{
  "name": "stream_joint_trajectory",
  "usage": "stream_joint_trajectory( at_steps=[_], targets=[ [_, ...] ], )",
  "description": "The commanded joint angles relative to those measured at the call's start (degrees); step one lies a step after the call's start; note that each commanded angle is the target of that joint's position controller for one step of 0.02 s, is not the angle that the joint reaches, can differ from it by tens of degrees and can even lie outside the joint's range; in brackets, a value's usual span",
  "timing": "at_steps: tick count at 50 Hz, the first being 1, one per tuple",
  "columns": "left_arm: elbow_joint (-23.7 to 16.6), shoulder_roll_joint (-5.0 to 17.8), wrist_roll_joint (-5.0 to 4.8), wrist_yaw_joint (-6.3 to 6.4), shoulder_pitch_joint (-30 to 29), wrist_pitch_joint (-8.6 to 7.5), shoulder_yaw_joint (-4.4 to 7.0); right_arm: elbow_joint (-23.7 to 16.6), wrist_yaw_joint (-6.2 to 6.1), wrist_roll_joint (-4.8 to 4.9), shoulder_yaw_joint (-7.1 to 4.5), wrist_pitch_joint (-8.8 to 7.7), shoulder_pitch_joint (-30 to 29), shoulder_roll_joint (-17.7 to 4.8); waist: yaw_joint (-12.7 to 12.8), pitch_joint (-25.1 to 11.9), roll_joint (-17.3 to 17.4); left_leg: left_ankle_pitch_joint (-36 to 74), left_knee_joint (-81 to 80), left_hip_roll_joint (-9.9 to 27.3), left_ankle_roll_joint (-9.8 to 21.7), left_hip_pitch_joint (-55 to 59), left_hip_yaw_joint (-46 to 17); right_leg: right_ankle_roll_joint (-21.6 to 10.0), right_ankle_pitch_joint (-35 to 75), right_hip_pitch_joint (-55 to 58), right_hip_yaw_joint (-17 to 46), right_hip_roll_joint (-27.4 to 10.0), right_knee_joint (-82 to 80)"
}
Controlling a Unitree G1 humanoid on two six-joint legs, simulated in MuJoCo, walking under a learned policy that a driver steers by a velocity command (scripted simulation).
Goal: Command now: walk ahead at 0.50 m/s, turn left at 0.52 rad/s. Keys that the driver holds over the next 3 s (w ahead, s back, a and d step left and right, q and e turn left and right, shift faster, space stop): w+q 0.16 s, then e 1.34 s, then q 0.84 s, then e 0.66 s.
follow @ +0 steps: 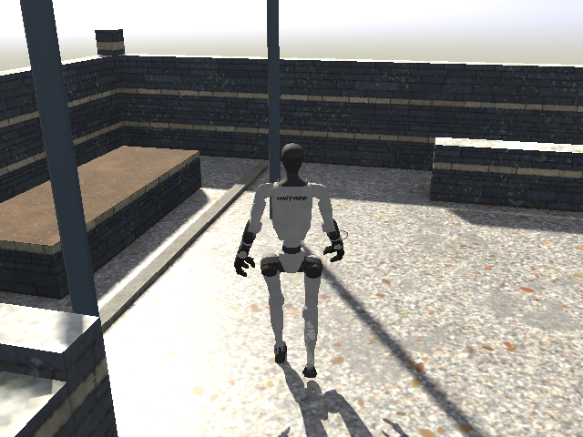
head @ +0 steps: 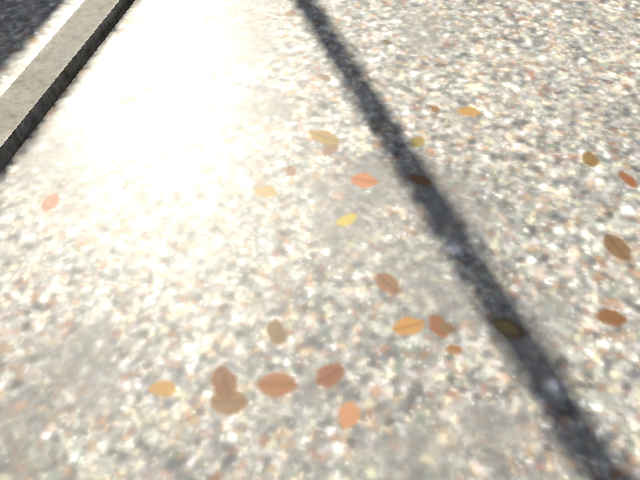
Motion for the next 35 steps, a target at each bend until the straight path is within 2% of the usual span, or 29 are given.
stream_joint_trajectory(
  at_steps=[1,2,3,4,6,8,10,13,16,17,18,19,20,21,22,23,24,25,26,27,29,31,35],
  targets=[
    [-9.57,6.51,-1.08,-1.26,-6.16,-4.67,0.48,-1.57,-0.86,0.1,-2.58,-0.4,11.35,-8.05,-4.33,-10.4,-1.9,4.23,-16.82,18.41,13.54,36.15,-32.12,-0.78,2.82,-33.44,8.72,-3.43,11.13],
    [-9.4,7.16,0.69,-0.82,-6.94,-4.29,1.01,-2.32,-0.99,0.19,-1.97,-0.49,8.01,-6.02,-2.43,-7.73,-2.95,8.94,-17.84,16.36,12.06,29.2,-27.86,-0.22,4.66,-30.22,7.91,-5.24,5.57],
    [-9.5,7.14,1.15,-0.82,-5.99,-3.56,1.3,-3.3,-1.25,-0.36,-1.58,-0.39,6.35,-5.55,-0.65,-5.72,-1.55,12.05,-19.44,14.85,11.97,23.44,-25.73,0.45,5.63,-26.86,7.59,-5.9,3.63],
    [-9.64,6.89,1.34,-0.73,-4.86,-2.85,1.37,-3.63,-1.46,-0.45,-1.69,-0.36,5.49,-5.96,0.51,-4.91,-0.39,13.52,-20.59,14.12,12.05,19.97,-24.9,1.34,6.15,-25.33,7.12,-6.18,1.07],
    [-9.88,5.45,1.5,-0.42,-4.92,-1.76,0.89,-3.48,-2.01,-0.42,-2.04,-0.48,5.59,-7.44,1.08,-3.83,0.57,17.91,-21.36,12.89,11.74,14.36,-21.34,3.21,8.03,-23.78,5.38,-6.33,-5.35],
    [-10.99,3.66,1.75,-0.23,-9.07,-1.43,0.06,-3.03,-2.65,-0.08,-2.55,-0.22,6.28,-9.12,-0.05,-2.95,1.58,17.31,-21.14,10.02,9.74,9.9,-17.38,4.44,15.44,-21.11,3.94,-5.1,-14.69],
    [-10.7,2.61,1.67,-0.59,-11.95,-1.59,-0.5,-1.93,-3.09,-0.13,-2.26,0.28,7.51,-8.47,-2.08,-3.34,3.81,22.87,-18.69,7.6,6.71,9.49,-12.34,4.48,25.88,-17.25,2.27,-3.18,-24.51],
    [-10.68,3.25,1.0,-1.59,-14.5,-2.35,-0.39,0.49,-3.17,-0.3,-1.49,0.7,11.82,-7.08,-4.78,-5.46,5.23,23.41,-15.41,9.21,4.46,14.8,-12.56,2.78,34.96,-14.73,2.19,-1.51,-31.71],
    [-10.8,5.24,1.21,-2.35,-13.82,-2.57,0.52,1.07,-3.01,-0.93,-1.28,0.77,10.75,-7.3,-3.67,-6.31,5.8,26.29,-9.52,12.56,2.63,20.95,-14.65,-1.05,30.28,-14.51,2.95,-1.17,-35.08],
    [-10.06,5.78,1.33,-2.49,-11.19,-2.62,0.91,0.99,-3.04,-0.94,-1.24,0.75,9.29,-7.21,-1.82,-6.95,5.56,28.55,-6.36,12.27,1.58,21.54,-14.12,-2.46,30.62,-11.58,2.48,-0.5,-37.19],
    [-9.01,6.67,1.66,-2.45,-7.54,-2.7,1.39,0.78,-3.13,-0.95,-1.15,0.59,8.43,-6.85,0.17,-8.27,4.95,31.56,-1.36,10.1,-0.04,21.41,-12.56,-3.9,35.35,-6.4,2.03,0.05,-39.59],
    [-8.64,9.55,2.06,-2.25,-2.84,-2.85,2.04,-0.23,-3.29,-1.8,-0.78,0.35,8.59,-5.64,1.5,-12.73,0.86,23.73,8.95,6.22,-2.59,17.73,-9.85,-6.62,54.46,3.24,8.04,-5.43,-37.37],
    [-9.05,12.22,3.2,-2.05,-0.47,-2.35,2.18,0.23,-3.28,-1.86,0.19,-0.18,16.74,-3.36,-0.46,-20.3,-11.12,-2.64,28.89,0.45,-7.55,2.92,-6.72,-17.98,70.75,20.97,24.32,-18.48,-34.85],
    [-8.25,8.88,1.64,-2.13,1.11,-1.39,1.56,0.5,-2.86,-2.16,0.34,0.03,17.81,-5.27,0.27,-25.2,-15.68,-26.8,35.53,-0.4,-9.59,-2.94,-8.5,-22.1,66.81,24.23,35.59,-22.09,-39.1],
    [-9.41,8.58,0.33,-2.04,-1.25,-0.39,1.58,-0.16,-2.71,-0.99,-0.47,0.85,14.39,-8.38,1.03,-21.58,-10.14,-25.6,40.37,2.07,-10.06,-6.81,-10.27,-20.16,49.18,20.8,34.97,-20.38,-40.74],
    [-10.52,8.45,0.25,-1.77,-3.76,0.7,1.65,-1.13,-3.05,-0.54,-0.56,1.89,9.37,-8.3,1.64,-16.6,-5.23,-22.76,41.66,3.13,-10.13,-9.43,-9.03,-17.61,36.65,14.91,32.02,-17.77,-42.41],
    [-11.2,8.35,0.31,-1.48,-5.82,1.6,1.44,-2.0,-3.45,-0.89,-0.7,2.89,6.48,-8.03,1.26,-11.48,-2.31,-20.51,39.36,4.07,-9.99,-10.12,-8.46,-16.07,29.76,7.02,29.44,-16.23,-44.7],
    [-11.65,8.51,0.54,-1.14,-7.07,2.16,1.46,-2.54,-3.92,-1.24,-0.89,3.74,5.42,-7.69,0.1,-8.89,-2.44,-18.3,35.34,5.27,-9.63,-7.69,-8.46,-14.58,24.87,0.46,27.73,-14.3,-46.68],
    [-12.04,8.56,0.85,-0.98,-8.41,2.78,1.59,-2.74,-4.24,-1.3,-0.67,4.15,5.91,-6.36,-1.17,-7.25,-4.27,-17.03,30.13,5.13,-9.49,-4.72,-7.57,-13.11,21.58,-4.25,25.43,-11.45,-48.07],
    [-12.33,8.52,1.17,-0.83,-8.99,3.2,1.76,-2.4,-4.52,-1.45,-0.39,4.17,6.74,-5.01,-1.67,-7.07,-6.3,-16.05,25.98,4.36,-9.67,-2.33,-6.38,-12.52,21.68,-6.68,23.3,-9.38,-48.63],
    [-12.49,8.95,1.15,-0.27,-8.33,3.73,2.25,-1.78,-4.92,-1.59,-0.18,3.87,7.36,-4.04,-1.6,-9.32,-7.97,-14.5,20.72,3.47,-10.32,0.15,-6.05,-12.95,23.6,-6.63,22.43,-8.35,-48.12],
    [-12.81,9.4,0.49,0.29,-8.15,4.24,2.71,-1.66,-4.97,-1.61,-0.07,3.76,6.29,-3.93,-1.06,-11.04,-7.65,-11.5,16.1,3.34,-10.67,1.88,-6.83,-12.74,19.6,-6.35,23.2,-8.02,-47.7],
    [-13.26,9.71,0.15,0.69,-7.62,5.45,3.19,-2.44,-4.57,-1.18,-0.35,3.23,3.44,-4.58,0.23,-10.25,-9.13,-9.45,8.47,2.61,-10.44,3.92,-7.67,-11.87,11.23,-6.12,27.44,-7.74,-47.71]
  ],
)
